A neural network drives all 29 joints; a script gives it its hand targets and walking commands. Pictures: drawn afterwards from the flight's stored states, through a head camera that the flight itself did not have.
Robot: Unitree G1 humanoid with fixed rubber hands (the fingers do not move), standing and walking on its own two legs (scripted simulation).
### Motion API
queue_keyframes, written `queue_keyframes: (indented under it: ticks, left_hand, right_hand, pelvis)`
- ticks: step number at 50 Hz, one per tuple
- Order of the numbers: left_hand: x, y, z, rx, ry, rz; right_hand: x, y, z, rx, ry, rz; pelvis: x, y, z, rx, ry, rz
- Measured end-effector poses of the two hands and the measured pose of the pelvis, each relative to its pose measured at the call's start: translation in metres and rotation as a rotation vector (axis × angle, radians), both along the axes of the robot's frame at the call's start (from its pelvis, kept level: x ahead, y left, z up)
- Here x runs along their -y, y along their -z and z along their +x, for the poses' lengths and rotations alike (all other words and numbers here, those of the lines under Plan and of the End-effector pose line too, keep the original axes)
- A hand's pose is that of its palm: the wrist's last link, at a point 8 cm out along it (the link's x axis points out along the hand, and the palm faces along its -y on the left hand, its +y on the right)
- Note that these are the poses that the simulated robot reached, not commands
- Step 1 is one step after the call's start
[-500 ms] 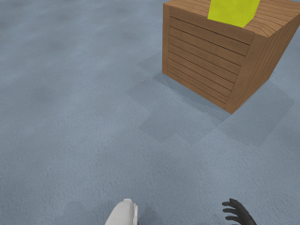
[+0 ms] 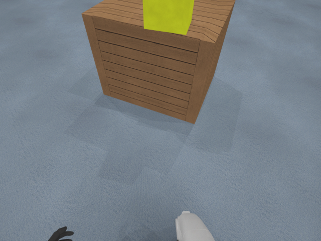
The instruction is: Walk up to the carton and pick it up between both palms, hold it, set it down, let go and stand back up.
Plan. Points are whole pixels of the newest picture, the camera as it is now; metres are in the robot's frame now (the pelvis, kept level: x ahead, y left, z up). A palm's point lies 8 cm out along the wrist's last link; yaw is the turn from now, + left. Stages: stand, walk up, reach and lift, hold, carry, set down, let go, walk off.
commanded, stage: walk up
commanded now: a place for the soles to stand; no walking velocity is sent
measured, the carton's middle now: (169, 1) +1.27 -0.13 +0.07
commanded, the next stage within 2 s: none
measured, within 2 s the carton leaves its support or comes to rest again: neither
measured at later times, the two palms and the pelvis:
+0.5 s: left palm (70, 172) +0.32 +0.25 -0.06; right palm (247, 170) +0.32 -0.30 -0.10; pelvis +0.24 -0.02 +0.01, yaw -14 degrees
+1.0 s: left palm (93, 94) +0.69 +0.24 -0.09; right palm (210, 158) +0.37 -0.19 -0.11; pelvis +0.47 +0.06 +0.00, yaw -21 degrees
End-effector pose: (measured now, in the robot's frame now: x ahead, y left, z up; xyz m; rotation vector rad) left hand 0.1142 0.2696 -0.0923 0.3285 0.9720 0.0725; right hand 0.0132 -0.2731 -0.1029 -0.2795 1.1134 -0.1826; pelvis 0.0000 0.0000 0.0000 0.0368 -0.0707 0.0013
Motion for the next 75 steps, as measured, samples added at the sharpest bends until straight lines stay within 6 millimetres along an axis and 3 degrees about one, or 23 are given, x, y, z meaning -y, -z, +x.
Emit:
queue_keyframes:
  ticks: [6, 11, 14, 20, 24, 29, 35, 38, 40, 47, 52, 56, 61, 65, 70, 75]
  left_hand:
    - [0.048, -0.002, 0.101, 0.035, 0.119, -0.033]
    - [0.074, 0.004, 0.176, 0.108, 0.166, 0.012]
    - [0.068, 0.002, 0.189, 0.101, 0.126, 0.063]
    - [0.038, -0.023, 0.187, 0.001, 0.039, 0.132]
    - [0.024, -0.029, 0.203, -0.056, 0.052, 0.138]
    - [0.012, -0.021, 0.252, -0.077, 0.093, 0.117]
    - [-0.013, 0.011, 0.34, -0.064, 0.141, 0.081]
    - [-0.018, 0.029, 0.393, -0.056, 0.191, 0.056]
    - [-0.012, 0.031, 0.426, -0.041, 0.228, 0.03]
    - [0.014, 0.007, 0.54, 0.066, 0.343, -0.02]
    - [0.036, -0.004, 0.595, 0.106, 0.392, -0.043]
    - [0.058, -0.006, 0.628, 0.103, 0.434, -0.044]
    - [0.075, -0.003, 0.664, 0.146, 0.456, -0.003]
    - [0.048, -0.004, 0.668, 0.141, 0.372, 0.073]
    - [0.003, -0.016, 0.656, 0.074, 0.277, 0.122]
    - [-0.032, -0.016, 0.665, 0.028, 0.248, 0.129]
  right_hand:
    - [0.001, 0.027, 0.02, -0.069, 0.083, 0.063]
    - [0.02, 0.061, 0.072, -0.085, 0.122, 0.088]
    - [0.027, 0.06, 0.123, -0.038, 0.101, 0.106]
    - [0.039, 0.021, 0.241, 0.173, 0.062, 0.088]
    - [0.032, 0.003, 0.295, 0.247, 0.069, 0.094]
    - [0.01, 0.003, 0.334, 0.209, 0.083, 0.103]
    - [-0.019, 0.011, 0.382, 0.17, 0.124, 0.057]
    - [-0.031, 0.01, 0.397, 0.18, 0.166, 0.014]
    - [-0.036, 0.009, 0.395, 0.171, 0.219, -0.012]
    - [-0.064, 0.001, 0.366, 0.037, 0.388, -0.007]
    - [-0.087, 0.01, 0.359, -0.064, 0.438, 0.039]
    - [-0.095, 0.024, 0.371, -0.088, 0.47, 0.083]
    - [-0.09, 0.054, 0.401, -0.103, 0.464, 0.131]
    - [-0.077, 0.058, 0.445, -0.092, 0.404, 0.138]
    - [-0.048, 0.037, 0.517, 0.028, 0.353, 0.081]
    - [-0.049, 0.019, 0.579, 0.108, 0.319, 0.071]
  pelvis:
    - [0.008, 0.009, 0.06, -0.014, 0.07, 0.015]
    - [0.027, 0.03, 0.118, -0.02, 0.129, -0.031]
    - [0.034, 0.03, 0.145, -0.006, 0.164, -0.019]
    - [0.031, 0.004, 0.2, 0.014, 0.21, -0.023]
    - [0.024, -0.005, 0.232, 0.002, 0.245, -0.033]
    - [0.008, -0.004, 0.277, -0.034, 0.267, -0.059]
    - [-0.02, 0.014, 0.349, -0.062, 0.284, -0.077]
    - [-0.035, 0.023, 0.38, -0.033, 0.312, -0.027]
    - [-0.044, 0.024, 0.398, -0.022, 0.333, -0.051]
    - [-0.057, 0.007, 0.448, 0.004, 0.365, -0.047]
    - [-0.059, 0.004, 0.479, 0.008, 0.387, -0.031]
    - [-0.057, 0.008, 0.506, 0.005, 0.417, -0.018]
    - [-0.047, 0.024, 0.538, -0.004, 0.436, -0.052]
    - [-0.043, 0.024, 0.56, 0.016, 0.442, -0.047]
    - [-0.051, 0.01, 0.59, 0.033, 0.433, -0.05]
    - [-0.066, 0.005, 0.617, 0.028, 0.423, -0.057]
